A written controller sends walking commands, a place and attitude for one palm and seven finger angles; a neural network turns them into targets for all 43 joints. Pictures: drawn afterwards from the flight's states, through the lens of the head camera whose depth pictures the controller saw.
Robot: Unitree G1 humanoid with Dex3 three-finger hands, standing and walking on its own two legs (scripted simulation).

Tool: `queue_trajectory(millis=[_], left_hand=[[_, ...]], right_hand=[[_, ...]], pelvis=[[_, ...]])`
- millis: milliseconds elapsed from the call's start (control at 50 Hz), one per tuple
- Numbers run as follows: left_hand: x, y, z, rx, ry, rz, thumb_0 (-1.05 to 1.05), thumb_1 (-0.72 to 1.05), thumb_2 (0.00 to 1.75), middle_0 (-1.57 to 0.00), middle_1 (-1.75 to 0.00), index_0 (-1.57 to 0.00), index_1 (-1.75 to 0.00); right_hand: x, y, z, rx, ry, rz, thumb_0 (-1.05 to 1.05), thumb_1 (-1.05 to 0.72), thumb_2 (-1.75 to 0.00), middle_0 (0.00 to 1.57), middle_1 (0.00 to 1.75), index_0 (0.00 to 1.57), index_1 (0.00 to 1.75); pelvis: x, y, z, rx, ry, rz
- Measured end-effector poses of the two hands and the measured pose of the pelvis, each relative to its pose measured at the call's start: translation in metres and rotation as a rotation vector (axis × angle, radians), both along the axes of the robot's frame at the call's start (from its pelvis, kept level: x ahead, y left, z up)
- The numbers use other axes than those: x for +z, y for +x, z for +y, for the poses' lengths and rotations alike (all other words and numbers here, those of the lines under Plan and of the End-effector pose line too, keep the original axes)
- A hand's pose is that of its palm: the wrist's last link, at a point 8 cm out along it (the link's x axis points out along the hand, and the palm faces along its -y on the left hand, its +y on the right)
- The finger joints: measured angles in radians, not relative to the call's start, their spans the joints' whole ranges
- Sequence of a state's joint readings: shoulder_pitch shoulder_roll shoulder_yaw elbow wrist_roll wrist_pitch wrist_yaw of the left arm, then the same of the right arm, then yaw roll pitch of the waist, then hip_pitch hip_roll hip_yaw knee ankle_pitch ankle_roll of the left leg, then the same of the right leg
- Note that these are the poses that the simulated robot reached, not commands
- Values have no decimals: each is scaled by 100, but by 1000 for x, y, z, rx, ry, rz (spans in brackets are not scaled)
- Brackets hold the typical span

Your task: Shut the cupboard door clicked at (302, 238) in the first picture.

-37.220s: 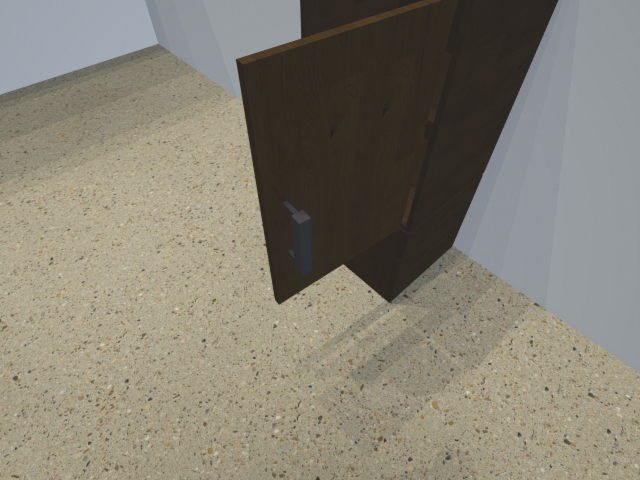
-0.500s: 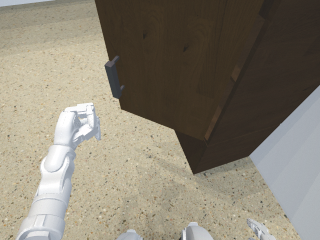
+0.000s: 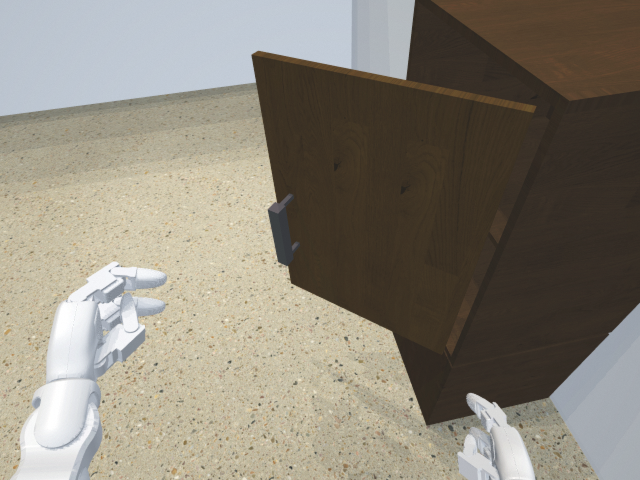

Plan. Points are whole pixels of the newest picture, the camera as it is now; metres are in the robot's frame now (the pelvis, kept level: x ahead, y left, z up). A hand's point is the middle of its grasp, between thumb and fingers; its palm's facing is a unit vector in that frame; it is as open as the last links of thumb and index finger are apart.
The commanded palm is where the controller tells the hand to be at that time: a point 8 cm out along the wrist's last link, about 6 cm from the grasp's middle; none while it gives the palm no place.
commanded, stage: draw the hand back to the body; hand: left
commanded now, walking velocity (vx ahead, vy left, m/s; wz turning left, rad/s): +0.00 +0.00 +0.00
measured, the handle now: (287, 229) +0.61 +0.15 -0.10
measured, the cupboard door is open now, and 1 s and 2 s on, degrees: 48 48 48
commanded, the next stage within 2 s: step back with the hand held close in 0.60 s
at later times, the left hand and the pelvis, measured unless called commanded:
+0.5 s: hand (65, 361) +0.18 +0.26 +0.15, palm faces +0.46 -0.79 -0.41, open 7.3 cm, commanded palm +0.13 +0.29 +0.18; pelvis -0.02 -0.01 +0.00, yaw -1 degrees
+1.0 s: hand (47, 371) +0.17 +0.27 +0.15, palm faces +0.37 -0.78 -0.50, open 7.4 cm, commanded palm +0.11 +0.31 +0.18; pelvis -0.04 +0.01 +0.00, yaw -1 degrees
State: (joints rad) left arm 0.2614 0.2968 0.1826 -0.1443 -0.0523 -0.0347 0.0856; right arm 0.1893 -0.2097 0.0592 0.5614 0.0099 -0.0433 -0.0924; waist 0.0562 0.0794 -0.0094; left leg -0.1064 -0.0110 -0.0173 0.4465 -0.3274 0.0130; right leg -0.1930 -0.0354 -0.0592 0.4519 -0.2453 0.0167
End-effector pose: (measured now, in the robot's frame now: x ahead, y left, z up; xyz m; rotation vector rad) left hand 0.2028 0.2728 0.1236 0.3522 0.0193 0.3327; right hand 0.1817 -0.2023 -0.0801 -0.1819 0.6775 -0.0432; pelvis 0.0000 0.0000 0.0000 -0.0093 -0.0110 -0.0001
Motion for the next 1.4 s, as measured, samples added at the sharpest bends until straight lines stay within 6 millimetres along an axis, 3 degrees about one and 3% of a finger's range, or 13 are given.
queue_trajectory(millis=[300,500,760,980,1160,1400], left_hand=[[66,-63,25,111,206,-152,2,89,90,-34,-44,-34,-45],[49,-68,19,107,138,-134,1,89,90,-23,-32,-23,-33],[58,-70,17,77,169,-174,1,89,90,-21,-30,-21,-31],[51,-72,32,10,234,-131,1,89,90,-21,-30,-21,-31],[59,-93,45,-2,283,-181,1,89,90,-21,-30,-21,-31],[47,-127,38,21,259,-262,1,89,90,-21,-30,-21,-31]], right_hand=[[-5,-16,-17,-18,-13,-3,1,-91,-89,20,30,20,30],[-4,-33,-24,-36,-27,-6,1,-91,-89,20,30,20,30],[-2,-47,-26,-60,-17,-20,1,-91,-89,20,30,20,30],[-5,-66,-37,-142,-83,71,1,-91,-89,20,30,20,30],[0,-82,-24,-149,-86,48,1,-91,-89,20,30,20,30],[-5,-118,-24,-115,-99,37,1,-90,-89,20,30,20,30]], pelvis=[[2,-4,-3,-7,1,-39],[2,-18,-5,-13,7,-57],[2,-25,-7,-24,3,-62],[-2,-37,13,-15,3,25],[-8,-59,20,-28,15,18],[-18,-91,14,-17,0,18]])
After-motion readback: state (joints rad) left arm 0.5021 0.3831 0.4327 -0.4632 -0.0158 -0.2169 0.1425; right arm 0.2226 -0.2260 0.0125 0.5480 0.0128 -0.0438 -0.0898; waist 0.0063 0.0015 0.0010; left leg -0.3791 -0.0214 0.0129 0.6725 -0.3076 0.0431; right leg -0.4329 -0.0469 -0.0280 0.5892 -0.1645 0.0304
